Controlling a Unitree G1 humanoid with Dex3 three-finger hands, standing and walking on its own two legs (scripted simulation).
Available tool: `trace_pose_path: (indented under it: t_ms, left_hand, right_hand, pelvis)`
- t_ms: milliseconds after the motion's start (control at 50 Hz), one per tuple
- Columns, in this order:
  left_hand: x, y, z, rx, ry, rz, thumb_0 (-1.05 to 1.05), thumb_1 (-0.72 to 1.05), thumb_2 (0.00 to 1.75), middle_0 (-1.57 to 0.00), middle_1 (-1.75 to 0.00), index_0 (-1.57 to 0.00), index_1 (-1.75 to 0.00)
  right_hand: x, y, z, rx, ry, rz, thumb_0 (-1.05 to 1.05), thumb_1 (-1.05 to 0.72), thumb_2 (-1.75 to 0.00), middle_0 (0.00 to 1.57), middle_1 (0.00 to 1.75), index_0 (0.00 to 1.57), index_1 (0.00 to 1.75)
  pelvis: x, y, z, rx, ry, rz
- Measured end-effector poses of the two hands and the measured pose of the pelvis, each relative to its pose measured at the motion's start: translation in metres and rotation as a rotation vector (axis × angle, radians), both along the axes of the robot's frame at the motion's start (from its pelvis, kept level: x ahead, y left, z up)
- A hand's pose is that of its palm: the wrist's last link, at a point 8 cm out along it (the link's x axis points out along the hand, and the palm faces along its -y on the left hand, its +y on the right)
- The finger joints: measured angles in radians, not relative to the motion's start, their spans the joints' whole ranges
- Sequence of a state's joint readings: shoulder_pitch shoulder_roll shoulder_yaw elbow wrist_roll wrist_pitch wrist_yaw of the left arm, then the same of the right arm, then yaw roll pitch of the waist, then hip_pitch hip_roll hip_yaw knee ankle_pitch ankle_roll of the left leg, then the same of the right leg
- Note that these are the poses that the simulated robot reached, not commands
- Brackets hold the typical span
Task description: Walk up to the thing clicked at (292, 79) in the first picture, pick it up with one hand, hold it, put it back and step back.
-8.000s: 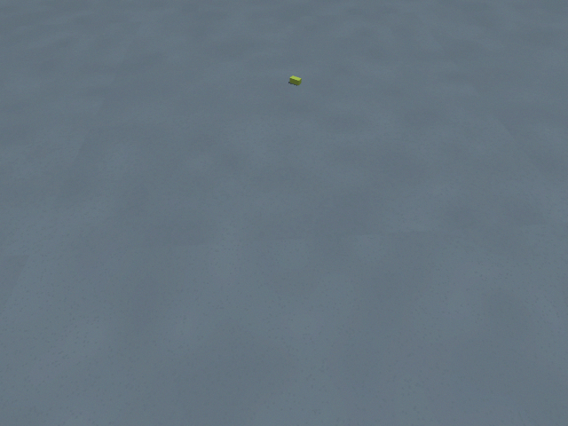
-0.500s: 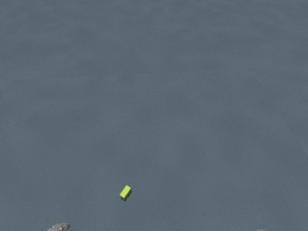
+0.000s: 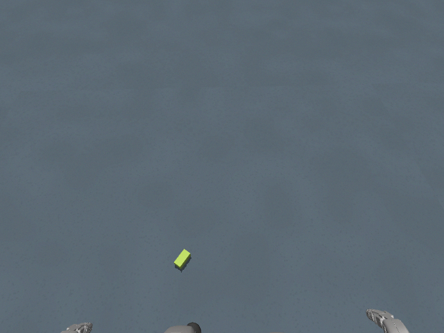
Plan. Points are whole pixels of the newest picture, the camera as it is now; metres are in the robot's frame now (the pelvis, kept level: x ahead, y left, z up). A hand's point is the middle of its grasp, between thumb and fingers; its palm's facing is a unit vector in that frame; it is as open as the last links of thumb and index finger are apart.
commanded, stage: walk up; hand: left
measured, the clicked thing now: (182, 258) +0.45 +0.19 -0.76
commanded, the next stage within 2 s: none
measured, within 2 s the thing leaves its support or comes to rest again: neither
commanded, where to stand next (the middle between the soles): +0.08 -0.03 m, yaw -1 degrees
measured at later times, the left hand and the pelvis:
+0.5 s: hand out of the picture -0.01 +0.25 -0.14, palm faces +0.09 -0.91 -0.41, open 7.4 cm; pelvis +0.00 -0.02 +0.00, yaw +5 degrees
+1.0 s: hand out of the picture +0.06 +0.24 -0.17, palm faces +0.00 -0.91 -0.41, open 7.4 cm; pelvis -0.01 -0.04 -0.03, yaw +1 degrees
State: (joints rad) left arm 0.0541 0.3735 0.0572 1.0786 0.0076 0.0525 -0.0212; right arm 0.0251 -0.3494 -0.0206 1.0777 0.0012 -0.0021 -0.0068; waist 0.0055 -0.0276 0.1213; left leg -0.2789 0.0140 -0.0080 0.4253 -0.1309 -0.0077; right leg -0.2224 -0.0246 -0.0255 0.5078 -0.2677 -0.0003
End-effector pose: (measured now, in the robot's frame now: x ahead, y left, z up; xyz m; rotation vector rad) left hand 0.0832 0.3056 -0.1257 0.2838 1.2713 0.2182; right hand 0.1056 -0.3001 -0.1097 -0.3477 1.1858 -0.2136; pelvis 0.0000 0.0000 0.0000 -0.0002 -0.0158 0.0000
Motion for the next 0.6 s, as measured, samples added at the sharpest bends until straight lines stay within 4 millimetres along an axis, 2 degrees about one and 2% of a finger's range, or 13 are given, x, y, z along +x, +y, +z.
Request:
trace_pose_path:
  t_ms: [80,160,240,320,380,440,520,600]
  left_hand:
    - [-0.014,-0.002,0.001,0.037,0.002,0.008,0.00,0.90,0.90,-0.20,-0.30,-0.20,-0.30]
    - [-0.041,-0.017,0.001,0.071,0.003,-0.001,0.00,0.90,0.90,-0.20,-0.30,-0.20,-0.30]
    - [-0.069,-0.038,0.009,0.062,0.041,0.000,0.00,0.90,0.90,-0.20,-0.30,-0.20,-0.30]
    - [-0.080,-0.047,0.019,0.057,0.013,0.022,0.01,0.90,0.90,-0.21,-0.30,-0.21,-0.30]
    - [-0.087,-0.041,0.027,0.068,-0.027,0.057,0.01,0.90,0.90,-0.21,-0.30,-0.21,-0.30]
    - [-0.096,-0.028,0.032,0.081,-0.033,0.085,0.00,0.90,0.90,-0.21,-0.30,-0.21,-0.30]
    - [-0.103,-0.004,0.027,0.086,0.009,0.098,0.00,0.90,0.90,-0.21,-0.30,-0.21,-0.30]
    - [-0.095,0.016,0.007,0.081,0.056,0.122,0.01,0.90,0.90,-0.21,-0.30,-0.21,-0.30]
  right_hand:
    - [-0.002,-0.022,-0.003,-0.034,-0.019,0.021,0.01,-0.90,-0.90,0.20,0.30,0.20,0.30]
    - [-0.004,-0.046,-0.014,-0.036,-0.047,0.028,0.01,-0.90,-0.90,0.20,0.30,0.20,0.30]
    - [-0.015,-0.050,-0.015,0.009,-0.028,0.016,0.01,-0.91,-0.90,0.20,0.30,0.20,0.30]
    - [-0.031,-0.048,-0.017,0.043,0.042,0.042,0.01,-0.91,-0.90,0.20,0.30,0.20,0.30]
    - [-0.036,-0.045,-0.017,0.056,0.093,0.071,0.01,-0.91,-0.90,0.20,0.30,0.20,0.30]
    - [-0.029,-0.038,-0.013,0.058,0.107,0.094,0.01,-0.91,-0.90,0.20,0.30,0.20,0.30]
    - [-0.002,-0.023,-0.008,0.045,0.060,0.121,0.01,-0.91,-0.90,0.20,0.30,0.20,0.30]
    - [0.027,-0.004,-0.007,0.004,-0.025,0.126,0.01,-0.91,-0.90,0.20,0.30,0.20,0.30]
  pelvis:
    - [-0.016,-0.015,-0.007,0.000,0.008,0.002]
    - [-0.026,-0.032,-0.016,-0.006,-0.007,-0.011]
    - [-0.026,-0.040,-0.008,0.006,-0.015,-0.011]
    - [-0.021,-0.040,-0.001,0.005,-0.015,0.022]
    - [-0.014,-0.037,0.002,0.005,-0.021,0.052]
    - [-0.005,-0.031,0.004,0.005,-0.025,0.072]
    - [0.008,-0.019,-0.001,-0.001,-0.027,0.089]
    - [0.016,-0.003,-0.012,0.010,-0.036,0.081]
